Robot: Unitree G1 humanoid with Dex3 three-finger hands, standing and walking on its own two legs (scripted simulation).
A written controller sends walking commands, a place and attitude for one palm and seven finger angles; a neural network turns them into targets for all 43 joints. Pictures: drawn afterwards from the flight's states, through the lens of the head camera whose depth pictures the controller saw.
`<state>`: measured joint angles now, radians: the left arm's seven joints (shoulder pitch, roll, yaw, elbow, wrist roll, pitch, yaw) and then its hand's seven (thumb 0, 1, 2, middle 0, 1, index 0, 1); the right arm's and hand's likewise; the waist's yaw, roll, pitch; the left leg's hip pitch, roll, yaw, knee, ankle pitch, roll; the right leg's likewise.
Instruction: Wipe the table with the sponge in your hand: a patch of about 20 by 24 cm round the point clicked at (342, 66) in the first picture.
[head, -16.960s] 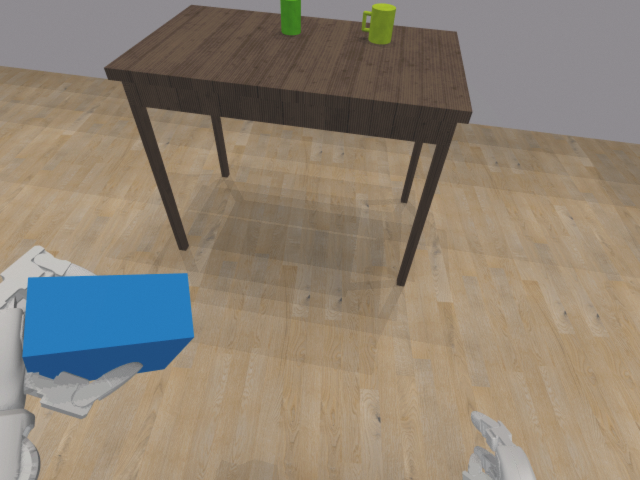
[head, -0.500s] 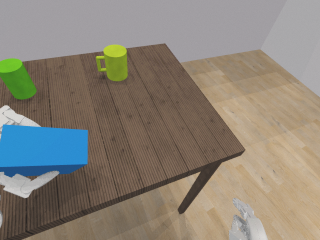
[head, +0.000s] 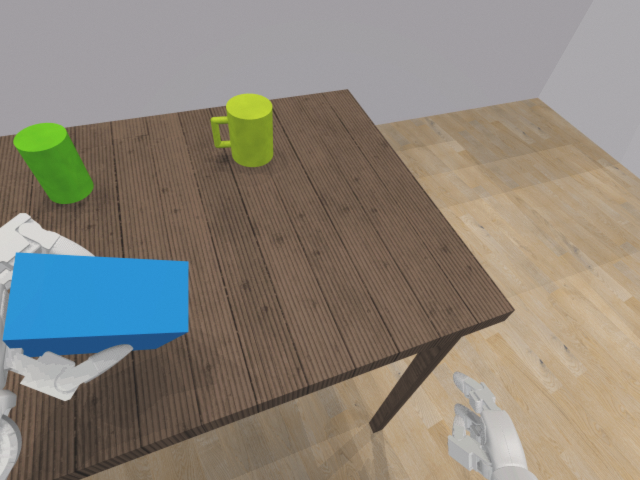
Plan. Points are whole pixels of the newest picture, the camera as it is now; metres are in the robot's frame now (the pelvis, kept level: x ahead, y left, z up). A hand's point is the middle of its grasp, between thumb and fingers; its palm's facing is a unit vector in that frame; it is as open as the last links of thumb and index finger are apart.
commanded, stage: look again from close up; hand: left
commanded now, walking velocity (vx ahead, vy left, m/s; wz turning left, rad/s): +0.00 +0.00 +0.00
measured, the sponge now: (125, 310) +0.23 +0.22 +0.14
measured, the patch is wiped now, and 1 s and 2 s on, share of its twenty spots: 0.00 0.00 0.00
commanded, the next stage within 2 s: shuffle to correct the standing spot in 0.34 s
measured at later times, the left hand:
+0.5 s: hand (95, 314) +0.22 +0.23 +0.15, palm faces +0.36 -0.85 -0.39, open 10.5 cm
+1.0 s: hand (159, 309) +0.23 +0.18 +0.16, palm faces +0.31 -0.86 -0.41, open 10.5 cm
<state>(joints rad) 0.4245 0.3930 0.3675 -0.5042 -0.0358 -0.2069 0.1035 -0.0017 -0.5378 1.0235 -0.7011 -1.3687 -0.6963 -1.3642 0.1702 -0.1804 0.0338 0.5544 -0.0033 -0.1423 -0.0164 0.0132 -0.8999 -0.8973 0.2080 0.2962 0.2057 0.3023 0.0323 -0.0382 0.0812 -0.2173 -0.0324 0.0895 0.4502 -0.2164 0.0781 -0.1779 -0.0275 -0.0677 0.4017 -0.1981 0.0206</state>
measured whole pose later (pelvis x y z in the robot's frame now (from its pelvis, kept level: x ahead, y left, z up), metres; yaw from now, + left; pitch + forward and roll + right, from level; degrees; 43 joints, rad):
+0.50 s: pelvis +0.00 -0.02 +0.00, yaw +0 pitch -1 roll -2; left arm 0.45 0.38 0.35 -0.46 -0.04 -0.19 0.11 0.00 -0.54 1.02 -0.70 -1.37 -0.70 -1.36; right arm 0.19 -0.21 0.01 0.58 0.01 -0.12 -0.04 0.01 -0.90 -0.90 0.21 0.30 0.20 0.30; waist 0.01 -0.02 0.06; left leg -0.22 -0.01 0.08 0.44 -0.21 0.06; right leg -0.16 0.00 -0.08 0.37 -0.18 0.00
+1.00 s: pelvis +0.01 -0.06 +0.00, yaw +0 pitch +0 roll -1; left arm 0.46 0.41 0.37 -0.53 -0.08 -0.15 0.08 0.00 -0.54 1.02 -0.70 -1.37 -0.70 -1.36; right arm 0.18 -0.19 0.01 0.54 0.01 -0.09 -0.02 0.01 -0.90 -0.90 0.21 0.30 0.21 0.30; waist 0.01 -0.02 0.08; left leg -0.25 0.06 0.05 0.49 -0.24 -0.01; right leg -0.20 0.06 -0.10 0.41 -0.22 -0.07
